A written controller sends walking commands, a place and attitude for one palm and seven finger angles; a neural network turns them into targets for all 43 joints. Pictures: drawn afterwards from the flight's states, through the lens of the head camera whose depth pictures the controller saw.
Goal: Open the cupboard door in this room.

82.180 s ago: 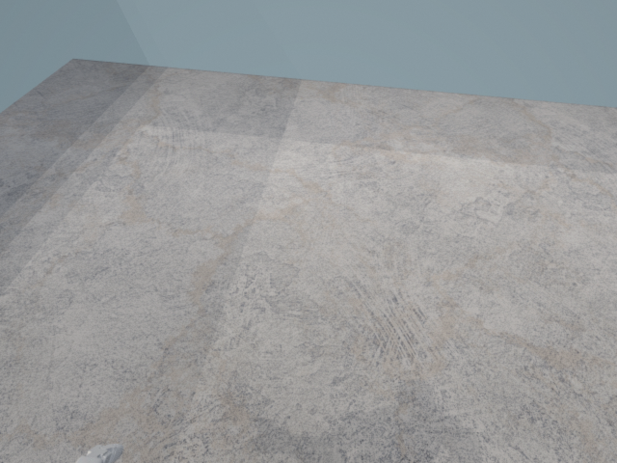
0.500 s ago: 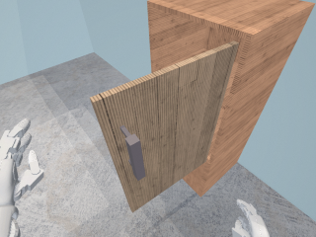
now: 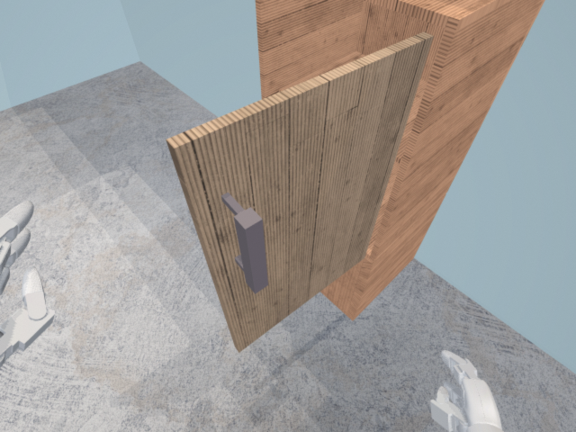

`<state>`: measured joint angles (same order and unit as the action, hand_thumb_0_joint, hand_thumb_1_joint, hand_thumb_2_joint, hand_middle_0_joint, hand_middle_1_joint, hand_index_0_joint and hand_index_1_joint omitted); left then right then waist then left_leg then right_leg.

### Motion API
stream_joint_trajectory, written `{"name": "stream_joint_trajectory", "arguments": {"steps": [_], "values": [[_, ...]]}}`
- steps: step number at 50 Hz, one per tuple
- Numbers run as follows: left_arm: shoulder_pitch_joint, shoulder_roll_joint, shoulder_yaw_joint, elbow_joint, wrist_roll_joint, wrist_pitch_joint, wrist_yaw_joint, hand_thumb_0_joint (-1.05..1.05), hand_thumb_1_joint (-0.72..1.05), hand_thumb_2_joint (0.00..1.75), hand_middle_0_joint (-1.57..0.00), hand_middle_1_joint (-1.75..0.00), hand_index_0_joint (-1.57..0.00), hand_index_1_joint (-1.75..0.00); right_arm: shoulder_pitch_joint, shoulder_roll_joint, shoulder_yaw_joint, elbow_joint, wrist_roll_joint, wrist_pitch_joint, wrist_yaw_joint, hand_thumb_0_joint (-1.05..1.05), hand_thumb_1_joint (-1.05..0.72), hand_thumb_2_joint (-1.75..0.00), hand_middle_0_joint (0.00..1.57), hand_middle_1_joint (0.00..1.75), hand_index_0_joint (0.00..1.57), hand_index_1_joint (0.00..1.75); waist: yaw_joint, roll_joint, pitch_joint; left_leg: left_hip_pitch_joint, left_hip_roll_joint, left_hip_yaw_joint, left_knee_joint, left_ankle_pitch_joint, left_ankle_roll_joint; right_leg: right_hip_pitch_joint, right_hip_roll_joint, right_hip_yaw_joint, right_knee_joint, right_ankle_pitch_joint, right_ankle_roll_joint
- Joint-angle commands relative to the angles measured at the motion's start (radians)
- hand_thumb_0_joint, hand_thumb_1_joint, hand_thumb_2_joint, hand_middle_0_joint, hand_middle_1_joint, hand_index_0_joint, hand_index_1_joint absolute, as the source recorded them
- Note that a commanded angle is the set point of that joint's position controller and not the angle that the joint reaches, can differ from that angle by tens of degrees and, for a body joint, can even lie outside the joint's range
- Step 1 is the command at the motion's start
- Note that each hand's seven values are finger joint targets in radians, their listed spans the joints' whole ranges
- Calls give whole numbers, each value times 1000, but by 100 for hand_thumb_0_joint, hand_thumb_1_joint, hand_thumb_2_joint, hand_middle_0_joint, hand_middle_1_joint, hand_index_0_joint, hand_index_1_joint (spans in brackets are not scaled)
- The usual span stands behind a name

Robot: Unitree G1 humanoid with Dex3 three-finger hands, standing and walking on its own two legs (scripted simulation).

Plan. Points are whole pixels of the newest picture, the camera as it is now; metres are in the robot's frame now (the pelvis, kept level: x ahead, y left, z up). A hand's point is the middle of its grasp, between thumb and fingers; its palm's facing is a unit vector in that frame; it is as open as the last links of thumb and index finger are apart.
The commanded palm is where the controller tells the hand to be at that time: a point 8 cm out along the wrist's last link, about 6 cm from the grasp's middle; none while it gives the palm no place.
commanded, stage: step back with the hand held close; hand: left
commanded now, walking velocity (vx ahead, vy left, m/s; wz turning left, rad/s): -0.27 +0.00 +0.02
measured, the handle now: (244, 244) +0.34 +0.09 +0.09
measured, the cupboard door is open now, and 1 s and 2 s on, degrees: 85 85 85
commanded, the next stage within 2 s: stop stepping back and stand still in 0.80 s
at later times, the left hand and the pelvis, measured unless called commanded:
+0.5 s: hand out of the picture +0.11 +0.28 +0.16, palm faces +0.47 -0.76 -0.45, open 7.4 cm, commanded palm +0.05 +0.32 +0.18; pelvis -0.07 +0.01 -0.02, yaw +3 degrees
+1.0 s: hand out of the picture +0.04 +0.23 +0.16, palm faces +0.29 -0.82 -0.49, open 7.4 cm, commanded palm -0.02 +0.28 +0.18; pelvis -0.17 -0.01 -0.01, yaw -3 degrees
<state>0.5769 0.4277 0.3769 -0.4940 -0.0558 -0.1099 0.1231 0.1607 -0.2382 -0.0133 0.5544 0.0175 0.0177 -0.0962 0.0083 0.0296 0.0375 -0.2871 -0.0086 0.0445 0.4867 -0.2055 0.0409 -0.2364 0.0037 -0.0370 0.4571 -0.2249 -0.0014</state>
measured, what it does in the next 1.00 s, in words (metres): walks backwards: right foot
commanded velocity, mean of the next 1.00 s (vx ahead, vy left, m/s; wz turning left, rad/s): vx -0.27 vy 0.01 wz -0.03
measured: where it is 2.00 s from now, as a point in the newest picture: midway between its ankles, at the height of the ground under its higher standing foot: outside the picture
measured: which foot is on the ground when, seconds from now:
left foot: down 0.00-0.90, up 0.92-1.00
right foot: down 0.00-0.54, up 0.56-0.86, down 0.88-1.00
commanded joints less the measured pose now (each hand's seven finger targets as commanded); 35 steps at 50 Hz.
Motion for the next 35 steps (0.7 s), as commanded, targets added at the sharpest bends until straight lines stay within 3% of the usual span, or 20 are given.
{"name": "stream_joint_trajectory", "arguments": {"steps": [1, 7, 13, 15, 17, 18, 20, 21, 22, 24, 25, 26, 27, 28, 29, 30, 31, 32, 33, 35], "values": [[-6, 176, 156, -210, -2, -77, 36, 0, 90, 90, -20, -30, -20, -30, -80, -117, -40, -157, 2, -58, -6, 0, -90, -90, 20, 30, 20, 30, 7, 38, -157, -25, 119, -139, -85, 109, 10, 57, -67, 83, -22, 136, -5], [-23, 162, 158, -222, 20, -112, 48, 0, 90, 90, -20, -30, -20, -30, -61, -121, -37, -158, -4, -89, -5, 0, -90, -90, 20, 30, 20, 30, -6, 64, -97, -208, 136, -188, -151, -267, 29, 60, -55, 98, -5, -93, -10], [-55, 158, 178, -247, 41, -138, 51, 0, 90, 90, -20, -30, -20, -30, -53, -126, -40, -156, -14, -127, -4, 0, -90, -90, 20, 30, 20, 30, 2, 143, -110, -374, 187, -256, -254, -420, 57, 195, 9, 62, 164, -61, 0], [-49, 164, 188, -245, 41, -144, 50, 0, 90, 90, -20, -30, -20, -30, -46, -118, -42, -149, -15, -137, -1, 0, -90, -90, 20, 30, 20, 30, 2, 106, -118, -368, 179, -247, -227, -410, 56, 189, 6, 79, 151, -57, -7], [-41, 159, 179, -238, 39, -145, 48, 0, 90, 90, -20, -30, -20, -30, -39, -111, -42, -143, -16, -141, 3, 0, -90, -90, 20, 30, 20, 30, -5, 38, -101, -321, 126, -196, -135, -390, 34, 101, -34, 145, 51, -121, -27], [-49, 160, 177, -238, 39, -148, 48, 0, 90, 90, -20, -30, -20, -30, -35, -111, -46, -137, -17, -141, 5, 0, -90, -90, 20, 30, 20, 30, -9, -9, -90, -261, 93, -164, -53, -376, 15, 1, -71, 200, -33, -218, -47], [-79, 155, 154, -231, 36, -149, 58, 0, 90, 90, -20, -30, -20, -30, -15, -108, -49, -106, -20, -135, 11, 0, -90, -90, 20, 30, 20, 30, -19, -114, -69, -70, 22, -101, 229, -256, -27, -275, -209, 340, -195, -352, -118], [-90, 164, 160, -229, 33, -148, 66, 0, 90, 90, -20, -30, -20, -30, -8, -99, -49, -84, -22, -132, 15, 0, -90, -90, 20, 30, 20, 30, -20, -165, -94, 4, 7, -76, 338, -196, -39, -330, -266, 357, -217, -279, -143], [-96, 151, 141, -231, 29, -144, 67, 0, 90, 90, -20, -30, -20, -30, -12, -89, -44, -79, -18, -128, 18, 0, -90, -90, 20, 30, 20, 30, -26, -195, -117, 24, 11, -79, 375, -169, -36, -312, -285, 312, -191, -155, -144], [-101, 175, 167, -234, 28, -137, 68, 0, 90, 90, -20, -30, -20, -30, -36, -82, -36, -83, -17, -123, 12, 0, -90, -90, 20, 30, 20, 30, -22, -164, -101, 16, 33, -84, 201, -161, -29, -257, -237, 232, -108, -6, -104], [-104, 184, 175, -251, 28, -139, 67, 0, 90, 90, -20, -30, -20, -30, -48, -90, -34, -86, -18, -124, 7, 0, -90, -90, 20, 30, 20, 30, -21, -84, -83, -10, 55, -113, 40, -140, -14, -239, -175, 195, -46, -21, -65], [-105, 193, 185, -283, 31, -148, 68, 0, 90, 90, -20, -30, -20, -30, -74, -119, -45, -95, -20, -128, -6, 0, -90, -90, 20, 30, 20, 30, -12, 98, -61, -92, 140, -223, -91, -96, 19, -181, -77, 128, 60, -33, -20], [-78, 201, 218, -289, 35, -164, 67, 0, 90, 90, -20, -30, -20, -30, -79, -116, -41, -104, -21, -139, -8, 0, -90, -90, 20, 30, 20, 30, 2, 256, -122, -260, 267, -341, -230, -211, 69, -4, 11, 60, 264, -83, 12], [-80, 188, 217, -310, 39, -178, 58, 0, 90, 90, -20, -30, -20, -30, -63, -112, -46, -105, -29, -156, -4, 0, -90, -90, 20, 30, 20, 30, -9, 316, -157, -400, 348, -441, -381, -454, 116, 133, 80, 58, 517, -189, 23], [-103, 197, 231, -318, 42, -177, 59, 0, 90, 90, -20, -30, -20, -30, -48, -105, -55, -102, -38, -167, -1, 0, -90, -90, 20, 30, 20, 30, -17, 275, -137, -393, 373, -479, -389, -411, 144, 65, 83, 95, 671, -232, 16], [-106, 188, 223, -314, 34, -178, 61, 0, 90, 90, -20, -30, -20, -30, -37, -88, -58, -82, -42, -178, 9, 0, -90, -90, 20, 30, 20, 30, -15, 147, -134, -252, 354, -442, -300, -212, 149, -61, 64, 124, 663, -260, 5], [-99, 191, 218, -317, 26, -180, 64, 0, 90, 90, -20, -30, -20, -30, -42, -93, -61, -74, -39, -188, 10, 0, -90, -90, 20, 30, 20, 30, -5, 106, -164, -117, 335, -387, -234, -46, 139, -135, 54, 122, 625, -276, 9], [-62, 155, 186, -300, 19, -174, 64, 0, 90, 90, -20, -30, -20, -30, -36, -88, -60, -61, -38, -197, 17, 0, -90, -90, 20, 30, 20, 30, -4, 97, -184, -13, 314, -347, -210, 84, 128, -174, 53, 102, 576, -299, 15], [-32, 135, 165, -284, 13, -164, 62, 0, 90, 90, -20, -30, -20, -30, -27, -90, -60, -51, -33, -200, 25, 0, -90, -90, 20, 30, 20, 30, -4, 142, -210, 58, 302, -305, -205, 153, 115, -179, 51, 80, 523, -303, 18], [-51, 125, 134, -283, 4, -147, 56, 0, 90, 90, -20, -30, -20, -30, -29, -89, -52, -42, -30, -201, 36, 0, -90, -90, 20, 30, 20, 30, -9, 186, -221, 97, 282, -263, -245, 138, 88, -128, 60, 39, 400, -315, 16]]}}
